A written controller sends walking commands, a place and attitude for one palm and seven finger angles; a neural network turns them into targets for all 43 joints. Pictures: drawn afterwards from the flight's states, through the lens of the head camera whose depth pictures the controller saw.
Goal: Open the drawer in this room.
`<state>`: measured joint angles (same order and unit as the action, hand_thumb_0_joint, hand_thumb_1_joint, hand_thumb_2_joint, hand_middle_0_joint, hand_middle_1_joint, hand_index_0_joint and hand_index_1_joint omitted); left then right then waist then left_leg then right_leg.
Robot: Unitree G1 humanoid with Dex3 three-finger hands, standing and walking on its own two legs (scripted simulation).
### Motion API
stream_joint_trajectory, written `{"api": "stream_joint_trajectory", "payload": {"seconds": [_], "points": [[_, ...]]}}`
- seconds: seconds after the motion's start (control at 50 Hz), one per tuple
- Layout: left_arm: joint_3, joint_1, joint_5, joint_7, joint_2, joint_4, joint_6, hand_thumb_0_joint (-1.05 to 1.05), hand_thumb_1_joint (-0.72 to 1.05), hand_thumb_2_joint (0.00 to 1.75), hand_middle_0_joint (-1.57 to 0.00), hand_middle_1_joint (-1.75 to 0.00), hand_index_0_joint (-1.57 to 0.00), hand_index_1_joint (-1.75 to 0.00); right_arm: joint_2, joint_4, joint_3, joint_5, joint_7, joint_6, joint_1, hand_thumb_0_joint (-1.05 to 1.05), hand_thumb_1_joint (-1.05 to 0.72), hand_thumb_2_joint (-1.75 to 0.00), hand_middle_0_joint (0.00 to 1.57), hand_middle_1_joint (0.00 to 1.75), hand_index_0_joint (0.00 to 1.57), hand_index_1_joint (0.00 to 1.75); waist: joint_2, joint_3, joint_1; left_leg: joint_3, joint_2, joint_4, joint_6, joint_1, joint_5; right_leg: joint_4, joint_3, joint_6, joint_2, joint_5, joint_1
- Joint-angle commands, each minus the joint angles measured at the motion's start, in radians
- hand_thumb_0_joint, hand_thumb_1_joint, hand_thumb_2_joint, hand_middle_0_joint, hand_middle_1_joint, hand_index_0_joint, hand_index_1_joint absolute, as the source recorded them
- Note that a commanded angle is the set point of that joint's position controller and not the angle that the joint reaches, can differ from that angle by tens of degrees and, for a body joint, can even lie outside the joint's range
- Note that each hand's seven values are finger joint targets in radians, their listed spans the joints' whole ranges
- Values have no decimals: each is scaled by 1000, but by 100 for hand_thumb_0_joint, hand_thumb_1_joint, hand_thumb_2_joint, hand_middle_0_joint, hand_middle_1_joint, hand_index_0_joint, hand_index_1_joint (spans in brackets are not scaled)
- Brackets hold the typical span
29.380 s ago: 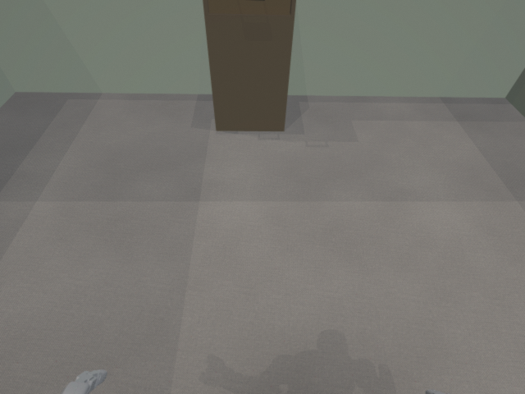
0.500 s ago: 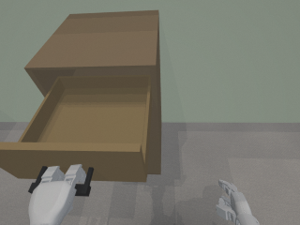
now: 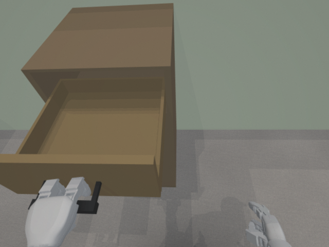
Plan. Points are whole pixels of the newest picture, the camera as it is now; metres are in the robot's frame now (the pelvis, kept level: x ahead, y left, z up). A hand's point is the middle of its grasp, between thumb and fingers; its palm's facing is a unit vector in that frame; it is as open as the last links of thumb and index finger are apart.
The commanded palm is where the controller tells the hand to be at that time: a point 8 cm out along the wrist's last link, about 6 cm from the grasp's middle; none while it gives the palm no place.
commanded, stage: open the thumb to release the handle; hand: left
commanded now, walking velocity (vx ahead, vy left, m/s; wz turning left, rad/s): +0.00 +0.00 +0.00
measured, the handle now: (67, 196) +0.21 +0.24 +0.05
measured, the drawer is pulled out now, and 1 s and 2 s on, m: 0.30 0.29 0.29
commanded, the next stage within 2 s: lift the hand off the handle in 0.34 s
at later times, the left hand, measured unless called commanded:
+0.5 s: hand (68, 219) +0.17 +0.23 +0.02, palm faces +0.02 -0.13 -0.99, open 13.2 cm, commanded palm +0.14 +0.23 +0.08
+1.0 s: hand (65, 210) +0.18 +0.23 +0.06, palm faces +0.10 -0.10 -0.99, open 13.4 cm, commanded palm +0.14 +0.22 +0.12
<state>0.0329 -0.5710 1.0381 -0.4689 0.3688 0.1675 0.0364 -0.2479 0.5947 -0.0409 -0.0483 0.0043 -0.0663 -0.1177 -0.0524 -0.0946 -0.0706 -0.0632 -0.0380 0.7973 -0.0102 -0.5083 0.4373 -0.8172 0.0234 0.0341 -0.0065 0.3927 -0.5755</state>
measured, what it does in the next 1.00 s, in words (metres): stands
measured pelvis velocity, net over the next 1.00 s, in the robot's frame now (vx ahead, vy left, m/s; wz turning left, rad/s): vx -0.01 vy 0.00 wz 0.01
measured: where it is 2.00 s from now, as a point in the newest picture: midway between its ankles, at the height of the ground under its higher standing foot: outside the picture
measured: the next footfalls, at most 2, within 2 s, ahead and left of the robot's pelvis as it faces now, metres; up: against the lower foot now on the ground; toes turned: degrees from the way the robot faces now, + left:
none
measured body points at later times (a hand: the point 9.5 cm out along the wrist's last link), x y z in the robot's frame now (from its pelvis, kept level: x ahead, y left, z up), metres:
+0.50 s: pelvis +0.00 +0.01 +0.00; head +0.02 -0.02 +0.45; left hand +0.16 +0.24 +0.08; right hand +0.22 -0.20 -0.09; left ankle -0.02 +0.13 -0.70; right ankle +0.01 -0.10 -0.70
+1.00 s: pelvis -0.01 +0.00 +0.01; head +0.00 -0.03 +0.46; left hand +0.16 +0.23 +0.11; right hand +0.21 -0.20 -0.09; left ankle -0.02 +0.13 -0.70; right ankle +0.01 -0.10 -0.70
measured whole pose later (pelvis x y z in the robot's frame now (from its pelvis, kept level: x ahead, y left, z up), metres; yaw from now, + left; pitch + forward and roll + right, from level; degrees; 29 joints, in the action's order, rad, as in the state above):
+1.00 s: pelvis -0.01 +0.00 +0.01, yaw +1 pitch +5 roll +0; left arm 0.09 -0.51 1.01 -0.36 0.37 0.26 -0.06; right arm -0.22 0.59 0.00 -0.03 -0.01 -0.06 -0.13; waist -0.08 -0.09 -0.09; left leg -0.05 -0.03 0.74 0.00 -0.41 0.41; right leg -0.75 0.03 0.03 0.00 0.36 -0.47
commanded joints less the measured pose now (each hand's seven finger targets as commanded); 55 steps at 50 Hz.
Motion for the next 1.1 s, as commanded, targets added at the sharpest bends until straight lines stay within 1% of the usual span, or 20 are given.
{"api": "stream_joint_trajectory", "payload": {"seconds": [0.0,0.06,0.12,0.14,0.22,0.38,0.4,0.42,0.52,0.58,0.64,0.68,0.72,0.74,0.8,0.82,0.88,0.98,1.02,1.08], "points": [[-147,23,-15,-41,143,184,-49,0,27,63,-35,-128,-35,-128,-76,-167,-21,5,-13,51,122,0,-90,-90,20,30,20,30,61,-192,-11,36,64,-83,24,87,-291,126,-48,5,-10,-347,143],[-85,89,-4,-16,109,172,-65,0,6,54,-34,-126,-34,-126,-75,-166,-13,6,-17,52,129,0,-90,-90,20,30,20,30,89,-143,2,39,60,-93,30,79,-237,143,-29,-3,-6,-271,114],[-94,97,5,1,130,179,-65,0,-15,45,-32,-124,-32,-124,-70,-165,-6,4,-22,56,127,0,-90,-90,20,30,20,30,72,-166,-11,39,62,-97,31,105,-252,147,-39,1,-8,-269,129],[-68,80,2,9,109,179,-65,0,-22,42,-32,-123,-32,-123,-68,-168,-5,6,-21,57,129,0,-90,-90,20,30,20,30,65,-153,-12,38,61,-101,31,108,-250,150,-31,1,-7,-265,129],[-82,99,4,29,129,166,-57,0,-50,30,-30,-120,-30,-120,-65,-165,5,7,-24,58,134,0,-90,-90,20,30,20,30,61,-114,-13,41,62,-111,29,101,-219,167,-35,1,-9,-212,119],[-36,142,13,43,94,201,-41,0,-50,30,-30,-120,-30,-120,-61,-172,4,0,-12,63,126,0,-90,-90,20,30,20,30,34,-116,-12,51,56,-117,26,122,-240,161,-19,8,-14,-197,104],[-56,111,7,42,107,192,-41,0,-50,30,-30,-120,-30,-120,-61,-175,4,2,-12,64,127,0,-90,-90,20,30,20,30,36,-120,-16,52,55,-118,25,124,-248,166,-23,10,-17,-204,114],[16,102,6,48,50,227,-41,0,-50,30,-30,-120,-30,-120,-58,-182,7,-3,-2,67,122,0,-90,-90,20,30,20,30,28,-138,-10,53,56,-109,26,135,-263,155,-24,10,-13,-204,101],[-43,121,22,38,113,207,-41,0,-50,30,-30,-120,-30,-120,-63,-178,8,-4,-2,62,118,0,-90,-90,20,30,20,30,66,-115,-8,54,57,-107,24,106,-231,160,-37,9,-13,-188,91],[-43,178,43,23,105,180,-45,0,-50,30,-30,-120,-30,-120,-60,-170,3,-2,-5,60,122,0,-90,-90,20,30,20,30,43,-103,-9,53,56,-113,23,99,-204,159,-25,13,-17,-161,81],[-44,169,36,11,100,191,-52,0,-50,30,-30,-120,-30,-120,-59,-169,-3,2,-7,62,115,0,-90,-90,20,30,20,30,18,-156,-12,50,54,-108,20,123,-231,150,-24,15,-17,-188,97],[-19,174,26,13,79,187,-63,0,-50,30,-30,-120,-30,-120,-61,-169,-3,5,-6,62,112,0,-90,-90,20,30,20,30,32,-155,-5,52,53,-106,21,123,-252,145,-18,13,-17,-216,101],[-41,175,17,15,98,167,-74,0,-50,30,-30,-120,-30,-120,-64,-168,0,9,-13,60,118,0,-90,-90,20,30,20,30,57,-146,-4,52,52,-116,20,104,-229,152,-15,7,-17,-200,113],[-29,205,10,18,94,202,-78,0,-50,30,-30,-120,-30,-120,-65,-171,0,10,-16,60,127,0,-90,-90,20,30,20,30,44,-153,-6,53,53,-123,23,114,-228,158,-17,8,-14,-205,126],[-73,214,6,20,149,262,-86,0,-50,30,-30,-120,-30,-120,-63,-174,1,9,-24,62,136,0,-90,-90,20,30,20,30,22,-175,-15,50,55,-134,24,143,-240,179,-34,11,-11,-203,156],[-57,201,1,24,136,291,-85,0,-50,30,-30,-120,-30,-120,-59,-179,5,8,-21,65,132,0,-90,-90,20,30,20,30,14,-186,-18,49,56,-134,26,154,-249,177,-33,10,-6,-205,157],[-58,158,-20,41,131,327,-83,0,-50,30,-30,-120,-30,-120,-56,-178,4,14,-18,65,138,0,-90,-90,20,30,20,30,24,-160,-20,48,53,-146,28,165,-282,187,-25,9,-7,-246,180],[-52,135,-29,83,129,324,-107,0,-50,30,-30,-120,-30,-120,-58,-181,15,20,-12,57,153,0,-90,-90,20,30,20,30,47,-84,-23,49,50,-183,30,165,-254,229,-28,3,-3,-213,195],[-51,107,-42,109,131,337,-120,0,-50,30,-30,-120,-30,-120,-61,-188,19,26,-9,57,157,0,-90,-90,20,30,20,30,59,-85,-30,45,49,-198,31,176,-259,246,-34,-1,2,-223,226],[-42,155,-49,147,142,366,-136,0,-50,30,-30,-120,-30,-120,-63,-189,23,32,-13,47,171,0,-90,-90,20,30,20,30,49,-67,-29,40,51,-225,32,195,-245,277,-32,-6,4,-198,244]]}}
